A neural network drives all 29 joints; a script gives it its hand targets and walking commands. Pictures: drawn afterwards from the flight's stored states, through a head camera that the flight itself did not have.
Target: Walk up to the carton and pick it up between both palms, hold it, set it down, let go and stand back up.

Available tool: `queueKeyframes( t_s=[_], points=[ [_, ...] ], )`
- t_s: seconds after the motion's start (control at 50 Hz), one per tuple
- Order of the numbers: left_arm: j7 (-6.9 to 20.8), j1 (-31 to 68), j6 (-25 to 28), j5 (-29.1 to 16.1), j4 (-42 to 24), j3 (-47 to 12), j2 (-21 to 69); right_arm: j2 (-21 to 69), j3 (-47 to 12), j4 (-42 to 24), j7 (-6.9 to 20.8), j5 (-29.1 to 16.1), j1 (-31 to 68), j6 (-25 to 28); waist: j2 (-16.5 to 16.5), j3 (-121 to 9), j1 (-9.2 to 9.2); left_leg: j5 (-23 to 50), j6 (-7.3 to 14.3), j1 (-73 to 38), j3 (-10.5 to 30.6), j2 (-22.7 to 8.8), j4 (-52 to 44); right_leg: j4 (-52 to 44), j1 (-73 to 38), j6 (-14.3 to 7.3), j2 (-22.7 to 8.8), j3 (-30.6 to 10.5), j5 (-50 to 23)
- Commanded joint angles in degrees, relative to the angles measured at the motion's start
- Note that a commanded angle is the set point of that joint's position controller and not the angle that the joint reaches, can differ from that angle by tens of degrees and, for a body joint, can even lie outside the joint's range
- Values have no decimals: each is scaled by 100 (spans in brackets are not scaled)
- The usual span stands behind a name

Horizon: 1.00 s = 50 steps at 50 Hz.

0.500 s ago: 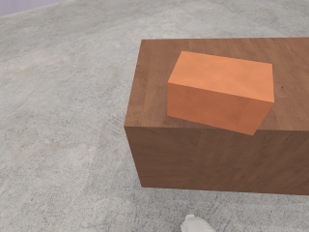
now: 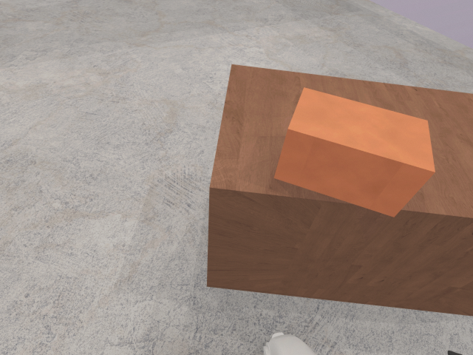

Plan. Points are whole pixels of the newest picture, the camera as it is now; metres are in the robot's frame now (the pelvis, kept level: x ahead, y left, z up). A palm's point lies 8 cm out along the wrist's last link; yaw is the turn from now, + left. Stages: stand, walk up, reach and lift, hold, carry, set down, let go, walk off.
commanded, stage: walk up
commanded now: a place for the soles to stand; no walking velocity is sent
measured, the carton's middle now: (347, 150) +0.59 -0.27 -0.01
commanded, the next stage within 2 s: none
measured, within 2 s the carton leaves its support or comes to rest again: neither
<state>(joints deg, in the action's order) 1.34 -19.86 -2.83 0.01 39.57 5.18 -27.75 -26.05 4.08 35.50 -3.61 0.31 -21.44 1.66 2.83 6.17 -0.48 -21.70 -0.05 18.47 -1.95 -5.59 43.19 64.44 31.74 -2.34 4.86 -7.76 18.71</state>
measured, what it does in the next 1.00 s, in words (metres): steps on the spot: right foot, then left foot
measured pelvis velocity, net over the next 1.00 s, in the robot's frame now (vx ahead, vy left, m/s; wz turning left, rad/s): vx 0.03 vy -0.07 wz -0.14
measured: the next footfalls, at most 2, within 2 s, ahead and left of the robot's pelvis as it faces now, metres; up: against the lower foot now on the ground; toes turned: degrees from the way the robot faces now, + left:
right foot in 0.30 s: +0.10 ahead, -0.21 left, +0.00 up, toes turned +1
left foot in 0.68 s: +0.09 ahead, +0.03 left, +0.00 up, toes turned -4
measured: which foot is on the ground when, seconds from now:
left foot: down 0.00-0.32, up 0.34-0.66, down 0.68-1.00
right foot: up 0.00-0.28, down 0.30-0.70, up 0.72-1.00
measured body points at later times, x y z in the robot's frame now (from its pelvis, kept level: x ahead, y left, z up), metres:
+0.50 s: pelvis +0.00 -0.10 -0.01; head +0.03 -0.10 +0.44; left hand +0.10 +0.25 -0.09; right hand +0.10 -0.44 -0.08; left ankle +0.04 +0.03 -0.67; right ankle +0.06 -0.22 -0.72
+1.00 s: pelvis +0.03 -0.07 +0.00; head +0.06 -0.05 +0.44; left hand +0.15 +0.26 -0.10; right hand +0.11 -0.41 -0.06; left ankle +0.06 +0.03 -0.72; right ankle +0.04 -0.23 -0.70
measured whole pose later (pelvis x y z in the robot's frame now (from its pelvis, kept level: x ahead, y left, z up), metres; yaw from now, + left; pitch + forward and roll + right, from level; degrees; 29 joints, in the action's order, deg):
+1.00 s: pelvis +0.03 -0.07 +0.00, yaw -8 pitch -1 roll -2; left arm -0.8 -19.0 1.7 0.0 41.8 2.3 -27.6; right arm -26.0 3.1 36.0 -0.2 1.4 -16.1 1.6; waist 0.0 4.0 -0.2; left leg -21.7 1.6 20.8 -2.5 -2.8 43.8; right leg 49.6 24.7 -0.2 3.1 -6.2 25.7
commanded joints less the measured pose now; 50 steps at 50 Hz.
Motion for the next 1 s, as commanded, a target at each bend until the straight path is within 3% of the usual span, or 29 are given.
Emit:
queueKeyframes(
  t_s=[0.0, 0.08, 0.12, 0.18, 0.2, 0.22, 0.24, 0.26, 0.28, 0.3, 0.32, 0.34, 0.36, 0.38, 0.4, 0.46, 0.54, 0.6, 0.62, 0.64, 0.66, 0.68, 0.7, 0.72, 0.8, 0.86, 0.9, 0.94, 0.98],
  points=[
    [32, -310, -4, 168, -311, 279, -816, -1287, 536, 62, -74, -13, -260, 309, -1322, -414, 100, 1335, 50, -1535, 1037, -882, -1853, 296, 903, 290, -157, -257, -139],
    [48, -54, 101, 207, -304, 269, -833, -1424, 545, -53, 20, 51, -153, 309, -1530, -306, 221, 715, 804, -1538, 1007, -1187, -1805, -173, 987, 344, -283, -66, 207],
    [86, -116, 162, 205, -318, 249, -840, -1555, 579, -160, 52, 64, 117, 304, -1587, -256, 148, 254, 1179, -1126, 976, -1488, -1803, -543, 769, 333, -549, 16, 400],
    [161, -198, 265, 183, -274, 307, -930, -1626, 558, -241, 107, 122, 624, 299, -1541, -321, -64, -163, 1232, -339, 556, -1521, -1585, -1550, -327, 218, -877, 479, 798],
    [151, -560, 302, 164, -133, 337, -904, -1687, 556, -236, 135, 137, 852, 274, -1625, -466, -325, 136, 1150, -16, 301, -1410, -1185, -2084, -974, 113, -817, 592, 660],
    [95, -1031, 354, 171, 64, 349, -822, -1614, 520, -263, 156, 123, 1063, 223, -1323, -677, -596, 107, 1007, 430, -60, -1149, -498, -2774, -1862, 22, -632, 808, -31],
    [11, -1547, 423, 189, 369, 430, -874, -1307, 434, -175, 166, 147, 837, 148, -361, -979, -749, -165, 794, 762, -363, -626, 1025, -3107, -2589, 58, -292, 599, -189],
    [-81, -1497, 446, 233, 362, 477, -1086, -859, 294, -132, 176, 92, 588, 81, 485, -577, -684, -1097, 523, 1568, -381, -222, 1909, -3407, -2700, 82, -255, -236, -124],
    [-156, -1179, 451, 290, 106, 507, -1409, -584, 186, -230, 156, 14, 378, 5, 1367, -381, -491, -1714, 265, 2171, -218, 261, 2608, -3837, -2233, -59, -913, -1981, 712],
    [-170, -585, 497, 283, -265, 489, -1592, -804, 245, -287, 138, -4, 268, -70, 1070, -235, -156, -1818, 102, 2172, 250, 377, 2867, -4717, -1344, -494, -1645, -3750, 1772],
    [-145, -58, 461, 242, -342, 495, -1768, -1254, 355, -142, 118, -3, 285, -80, 851, -199, -31, -1855, 165, 1985, 506, 295, 2764, -5399, -978, -826, -2012, -4606, 3298],
    [-153, 151, 453, 238, -350, 471, -1738, -1464, 396, -9, 113, -13, 569, -56, 476, 253, -40, -1432, 201, 1970, 625, 166, 2607, -5509, -601, -773, -1783, -4439, 3774],
    [-187, 81, 478, 222, -231, 417, -1543, -1426, 440, 93, 169, -22, 557, -72, 109, 335, -2, -899, 186, 1957, 710, 125, 2355, -5157, -661, -545, -1490, -3715, 3410],
    [-223, -2, 524, 194, -174, 337, -1360, -1252, 389, 191, 240, -34, 386, -72, 88, 127, 20, -607, 159, 1832, 670, 62, 1904, -4701, -1019, -437, -1219, -3056, 2676],
    [-256, -112, 568, 158, -135, 266, -1283, -1128, 360, 304, 271, -22, 192, -80, 225, -226, 5, -542, 157, 1775, 633, 132, 1611, -4354, -1425, -398, -1130, -2788, 1980],
    [-314, -140, 649, 123, -144, 178, -1140, -985, 365, 307, 312, 33, 241, -95, -22, -791, -22, -592, 126, 1413, 567, 252, 1128, -3855, -1781, -774, -1270, -2472, 603],
    [-334, 244, 640, 115, -198, 172, -1190, -873, 358, 232, 350, 54, 321, -79, 85, -627, 36, -403, 239, 659, 486, 352, 405, -3842, -971, -958, -1297, -2166, 1327],
    [-276, 542, 557, 63, -219, 72, -1124, -790, 345, 349, 324, 108, 30, 33, 311, -735, 226, 230, 334, -420, 155, 535, -1019, -3276, -444, -836, -1098, -1565, 849],
    [-260, 423, 547, 39, -186, -10, -927, -893, 375, 292, 286, 162, 54, 98, 43, -843, 233, 314, 394, -884, 419, 393, -1312, -2887, -118, -663, -943, -1251, 442],
    [-257, 321, 548, 7, -151, -71, -662, -1135, 413, 248, 245, 240, -5, 155, -702, -872, 264, -271, 618, -1117, 1588, -300, -1753, -1937, 312, -412, -677, -885, 164],
    [-272, 256, 535, -10, -130, -117, -537, -1424, 420, 88, 221, 255, 312, 180, -1294, -513, 173, -770, 878, -842, 2896, -1139, -2393, -1122, 683, -111, -23, -252, 790],
    [-329, 257, 512, 25, -36, -57, -797, -1405, 364, -12, 257, 213, 596, 198, -961, -190, 96, -748, 1061, -398, 3089, -1588, -2507, -968, 625, -44, -174, 64, 1355],
    [-336, 58, 534, 39, 35, -14, -1015, -1387, 364, -61, 305, 181, 763, 201, -855, -208, 59, -339, 1291, -136, 2902, -1688, -2383, -945, 253, -19, -425, 149, 1451],
    [-320, 46, 537, 25, 89, -5, -1021, -1256, 326, -90, 323, 149, 844, 194, -650, -57, 22, 15, 1179, -3, 2524, -1408, -2268, -939, 47, -27, -436, 84, 1273],
    [-283, 53, 578, -18, 80, -12, -900, -1204, 321, 38, 314, 72, 490, 194, -1191, -438, 194, 1911, 1052, -791, 1540, -907, -1614, -1208, 30, 16, -363, 324, 791],
    [-298, 196, 567, 22, 47, -32, -864, -1220, 315, 91, 281, 104, 32, 138, -1548, -709, 334, 4169, 610, -1236, 1231, -760, -1152, -1280, -1, 8, -322, 631, 595],
    [-302, 158, 526, 34, 73, -38, -831, -1168, 329, 15, 246, 97, 163, 101, -1451, -808, 272, 4263, 553, -1136, 1239, -815, -1078, -1295, -144, 9, -373, 814, 514],
    [-293, 55, 510, 21, 107, -52, -763, -1246, 342, -43, 249, 122, 421, 73, -1531, -749, 185, 3880, 691, -693, 1212, -829, -1081, -1590, -569, 20, -410, 971, 544],
    [-292, -169, 577, 39, 251, -32, -721, -1176, 300, -149, 267, 73, 776, 23, -1270, -806, -37, 2919, 808, -160, 739, -555, -708, -2538, -1389, -59, -313, 1034, -228]
  ],
)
